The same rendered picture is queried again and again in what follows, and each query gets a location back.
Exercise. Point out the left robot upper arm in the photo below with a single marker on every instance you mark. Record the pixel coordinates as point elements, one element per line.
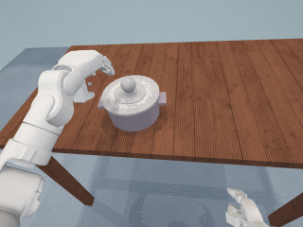
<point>20,192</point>

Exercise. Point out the knob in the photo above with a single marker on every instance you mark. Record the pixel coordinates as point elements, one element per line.
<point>128,84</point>

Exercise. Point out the table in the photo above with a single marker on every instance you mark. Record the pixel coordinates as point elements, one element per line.
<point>228,102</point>

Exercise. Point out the right robot hand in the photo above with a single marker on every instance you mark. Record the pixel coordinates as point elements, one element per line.
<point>240,217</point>

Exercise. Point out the left robot forearm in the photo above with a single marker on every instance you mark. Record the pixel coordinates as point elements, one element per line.
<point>50,110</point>

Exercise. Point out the lid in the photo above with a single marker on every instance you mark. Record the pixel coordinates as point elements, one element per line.
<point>141,99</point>

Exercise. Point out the pot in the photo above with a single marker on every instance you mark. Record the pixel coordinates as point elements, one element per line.
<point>140,121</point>

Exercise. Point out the left robot hand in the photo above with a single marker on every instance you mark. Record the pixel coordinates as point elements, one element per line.
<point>88,62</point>

